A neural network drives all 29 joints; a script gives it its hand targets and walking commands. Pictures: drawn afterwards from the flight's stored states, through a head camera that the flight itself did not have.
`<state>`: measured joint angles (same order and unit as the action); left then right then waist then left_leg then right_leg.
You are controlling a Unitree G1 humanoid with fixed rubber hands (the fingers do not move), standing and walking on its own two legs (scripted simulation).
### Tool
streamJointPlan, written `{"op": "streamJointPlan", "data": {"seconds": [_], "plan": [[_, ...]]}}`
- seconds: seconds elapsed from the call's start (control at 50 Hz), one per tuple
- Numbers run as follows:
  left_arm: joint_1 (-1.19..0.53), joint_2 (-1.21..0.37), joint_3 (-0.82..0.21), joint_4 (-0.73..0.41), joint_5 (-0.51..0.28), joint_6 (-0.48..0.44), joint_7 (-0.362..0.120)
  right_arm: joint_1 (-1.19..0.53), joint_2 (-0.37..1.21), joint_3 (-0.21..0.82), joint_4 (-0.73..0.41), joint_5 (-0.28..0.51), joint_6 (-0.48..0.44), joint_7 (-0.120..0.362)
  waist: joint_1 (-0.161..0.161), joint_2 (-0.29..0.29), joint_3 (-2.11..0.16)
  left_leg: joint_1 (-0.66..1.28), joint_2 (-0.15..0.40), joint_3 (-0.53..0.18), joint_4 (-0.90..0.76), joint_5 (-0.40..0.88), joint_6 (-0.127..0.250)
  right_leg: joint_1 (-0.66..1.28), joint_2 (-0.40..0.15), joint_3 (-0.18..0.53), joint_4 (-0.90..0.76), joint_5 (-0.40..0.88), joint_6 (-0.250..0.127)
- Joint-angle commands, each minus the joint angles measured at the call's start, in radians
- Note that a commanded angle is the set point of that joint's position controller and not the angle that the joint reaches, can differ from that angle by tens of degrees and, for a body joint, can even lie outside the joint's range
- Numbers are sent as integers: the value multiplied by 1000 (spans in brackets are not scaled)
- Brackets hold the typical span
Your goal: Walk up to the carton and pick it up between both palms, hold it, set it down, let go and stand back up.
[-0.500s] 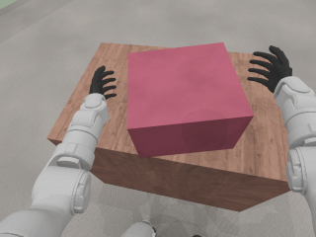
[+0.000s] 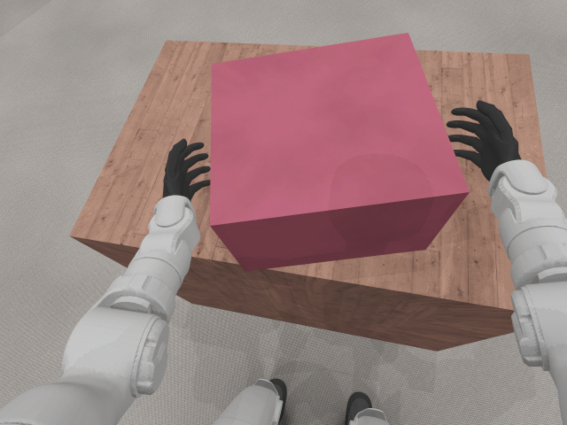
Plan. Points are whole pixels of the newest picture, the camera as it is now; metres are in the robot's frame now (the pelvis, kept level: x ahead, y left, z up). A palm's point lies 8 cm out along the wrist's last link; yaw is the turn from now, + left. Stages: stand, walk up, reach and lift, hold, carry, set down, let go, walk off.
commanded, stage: reach and lift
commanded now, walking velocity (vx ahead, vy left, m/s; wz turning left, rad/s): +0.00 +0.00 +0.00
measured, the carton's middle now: (321, 159) +0.48 +0.08 -0.01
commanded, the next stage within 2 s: none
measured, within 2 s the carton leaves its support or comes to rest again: neither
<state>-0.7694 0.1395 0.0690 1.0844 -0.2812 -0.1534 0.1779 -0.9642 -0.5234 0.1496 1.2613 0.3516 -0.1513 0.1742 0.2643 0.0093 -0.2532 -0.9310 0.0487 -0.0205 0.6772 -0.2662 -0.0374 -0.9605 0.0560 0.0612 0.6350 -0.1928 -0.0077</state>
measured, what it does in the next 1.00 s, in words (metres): stands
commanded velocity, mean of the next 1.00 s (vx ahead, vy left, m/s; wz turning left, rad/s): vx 0.00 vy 0.00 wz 0.00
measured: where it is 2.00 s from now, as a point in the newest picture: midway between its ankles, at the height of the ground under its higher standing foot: outside the picture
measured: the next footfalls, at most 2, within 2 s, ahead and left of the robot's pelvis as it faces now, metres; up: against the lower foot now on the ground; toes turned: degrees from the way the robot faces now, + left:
none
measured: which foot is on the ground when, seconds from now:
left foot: down 0.00-1.00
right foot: down 0.00-1.00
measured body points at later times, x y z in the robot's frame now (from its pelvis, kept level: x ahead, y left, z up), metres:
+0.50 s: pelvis +0.00 +0.00 +0.00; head +0.14 -0.03 +0.43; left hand +0.39 +0.25 +0.01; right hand +0.53 -0.15 +0.02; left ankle +0.00 +0.15 -0.70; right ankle +0.04 -0.11 -0.70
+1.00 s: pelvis +0.00 +0.00 +0.00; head +0.14 -0.03 +0.43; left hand +0.39 +0.24 +0.01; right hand +0.53 -0.12 +0.02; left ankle +0.00 +0.15 -0.70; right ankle +0.04 -0.11 -0.70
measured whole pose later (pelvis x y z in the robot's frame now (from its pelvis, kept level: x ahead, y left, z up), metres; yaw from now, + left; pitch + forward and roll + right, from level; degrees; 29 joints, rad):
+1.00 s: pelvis +0.00 +0.00 +0.00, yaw +0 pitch +31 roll +0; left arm -0.78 0.05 0.07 1.08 -0.28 -0.18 0.21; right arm -1.03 -0.45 0.18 1.33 0.35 -0.21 0.12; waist 0.28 0.02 -0.27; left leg -0.95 0.05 -0.02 0.68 -0.27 -0.04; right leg -0.98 0.06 0.06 0.64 -0.19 -0.01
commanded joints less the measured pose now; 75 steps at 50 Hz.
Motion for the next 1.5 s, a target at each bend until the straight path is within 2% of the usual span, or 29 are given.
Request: {"op": "streamJointPlan", "data": {"seconds": [0.0, 0.04, 0.08, 0.14, 0.16, 0.22, 0.24, 0.26, 0.32, 0.38, 0.4, 0.52, 0.7, 0.72, 0.74, 0.76, 0.82, 0.94, 0.96, 1.02, 1.1, 1.16, 1.2, 1.26, 1.28, 1.3, 1.38, 1.46, 1.48], "plan": [[-441, 201, 3, -265, -73, -119, -7, -617, -207, 50, -233, 93, -136, -20, 16, -225, -1016, 199, -42, 170, 63, 553, -38, 719, 50, -73, 104, 586, 58], [-430, 179, 9, -297, -63, -117, -9, -606, -195, 60, -223, 101, -146, -16, 23, -222, -1041, 257, -34, 167, 66, 620, -49, 681, 60, -81, 92, 604, 57], [-400, 187, 39, -276, -56, -118, -10, -622, -189, 98, -233, 122, -150, -17, 68, -241, -1020, 222, -37, 177, 65, 636, -47, 709, 59, -74, 95, 629, 57], [-379, 182, 52, -273, -46, -126, -16, -614, -167, 105, -215, 116, -157, -28, 44, -274, -993, 164, -47, 176, 72, 627, -37, 769, 49, -63, 112, 699, 65], [-387, 161, 48, -284, -31, -120, -11, -610, -163, 97, -190, 120, -155, -26, 42, -243, -980, 166, -46, 173, 61, 610, -41, 760, 51, -65, 111, 678, 64], [-394, 151, 37, -250, -33, -126, -19, -613, -132, 90, -179, 101, -154, -32, 18, -284, -927, 141, -43, 163, 51, 564, -30, 752, 46, -71, 101, 637, 69], [-372, 144, 57, -237, -24, -124, -19, -607, -112, 105, -171, 96, -150, -34, 42, -308, -920, 119, -45, 171, 57, 558, -22, 766, 44, -60, 109, 656, 74], [-409, 116, 34, -252, -22, -125, -21, -611, -96, 93, -124, 89, -146, -30, 16, -288, -917, 141, -39, 168, 43, 554, -24, 759, 43, -69, 102, 641, 73], [-437, 91, 24, -254, -16, -127, -12, -636, -88, 75, -123, 76, -146, -26, 21, -264, -894, 155, -34, 165, 27, 517, -26, 716, 48, -75, 81, 539, 62], [-429, 100, 35, -196, -9, -134, -6, -658, -42, 100, -162, 70, -137, -26, 51, -312, -892, 102, -38, 167, 23, 469, -11, 717, 41, -66, 91, 500, 67], [-460, 96, 22, -228, -11, -138, -1, -658, -47, 71, -172, 58, -141, -23, 22, -280, -902, 108, -35, 157, 18, 452, -16, 720, 43, -73, 86, 460, 60], [-516, 42, -25, -237, -24, -136, 7, -656, 7, 41, -133, 22, -113, -13, 12, -254, -896, 138, -28, 156, 13, 399, -11, 621, 41, -83, 70, 330, 48], [-504, 21, 17, -231, 31, -125, 8, -642, 12, -25, -133, -51, -118, -50, -25, -238, -930, 172, -33, 160, 23, 470, -28, 665, 51, -86, 66, 433, 49], [-484, 16, 29, -255, 24, -129, 8, -653, 5, -16, -165, -37, -126, -50, -9, -245, -956, 168, -36, 159, 33, 513, -34, 702, 50, -85, 77, 483, 54], [-499, 7, 20, -253, 34, -131, 5, -644, 11, -18, -128, -45, -128, -52, -27, -228, -940, 181, -35, 147, 34, 521, -34, 677, 48, -84, 76, 503, 52], [-489, 17, 45, -242, 44, -126, 2, -663, 11, -14, -168, -44, -132, -59, -3, -241, -947, 176, -36, 160, 38, 531, -32, 690, 51, -84, 77, 516, 56], [-509, -9, 29, -284, 48, -130, 9, -668, 6, -49, -169, -69, -143, -61, -29, -202, -985, 220, -29, 148, 35, 553, -45, 660, 61, -102, 73, 487, 42], [-476, -33, 27, -265, 48, -125, 12, -662, 35, -10, -143, -35, -128, -53, 4, -201, -941, 235, -29, 146, 39, 553, -40, 637, 59, -100, 61, 456, 40], [-475, -18, 43, -241, 60, -125, 11, -671, 35, -17, -150, -50, -130, -60, 1, -243, -925, 212, -31, 150, 39, 540, -32, 663, 57, -96, 63, 464, 49], [-518, -37, 16, -216, 46, -145, 12, -673, 48, -32, -122, -58, -129, -57, -22, -224, -923, 186, -31, 136, 33, 504, -32, 633, 54, -98, 59, 425, 41], [-508, -12, 38, -203, 39, -155, 14, -682, 61, -4, -173, -45, -126, -54, 12, -273, -950, 150, -31, 149, 43, 478, -18, 664, 52, -89, 76, 420, 53], [-492, -23, 39, -161, 48, -157, 7, -674, 89, -5, -144, -58, -124, -57, 0, -278, -934, 140, -35, 153, 37, 488, -19, 683, 46, -85, 74, 458, 57], [-503, -60, 16, -253, 45, -160, 13, -671, 80, -18, -174, -37, -132, -46, -8, -235, -952, 177, -28, 148, 36, 514, -28, 671, 56, -96, 75, 472, 55], [-510, -66, 17, -231, 43, -169, 5, -686, 100, -18, -160, -49, -135, -46, -15, -247, -945, 175, -32, 138, 41, 509, -25, 675, 49, -91, 73, 489, 56], [-505, -65, 33, -232, 57, -171, 15, -688, 92, -27, -146, -45, -133, -40, 4, -238, -924, 153, -28, 135, 29, 505, -24, 681, 54, -95, 71, 456, 53], [-492, -58, 33, -177, 65, -167, 8, -675, 91, -28, -138, -50, -133, -47, -13, -256, -910, 153, -32, 139, 31, 494, -23, 687, 49, -88, 62, 474, 53], [-507, -94, 11, -272, 44, -180, 19, -695, 96, -39, -185, -45, -144, -40, -3, -225, -961, 165, -29, 136, 47, 510, -26, 661, 59, -98, 77, 453, 46], [-522, -79, 22, -166, 58, -188, 9, -694, 125, -27, -132, -52, -129, -40, -14, -258, -902, 114, -33, 135, 34, 471, -15, 678, 50, -93, 73, 440, 53], [-522, -82, 25, -212, 52, -187, 9, -682, 129, -28, -155, -60, -127, -39, -6, -260, -943, 147, -32, 139, 34, 480, -14, 671, 50, -92, 73, 434, 57]]}}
